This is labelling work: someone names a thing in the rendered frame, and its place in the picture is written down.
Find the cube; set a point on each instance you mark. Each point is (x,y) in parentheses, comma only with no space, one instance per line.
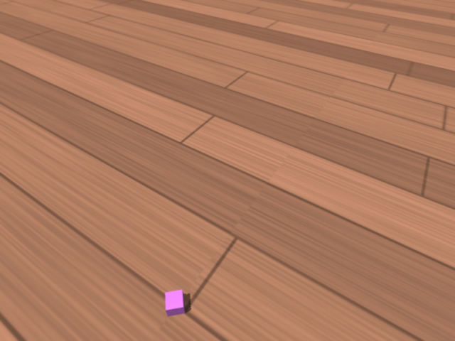
(174,302)

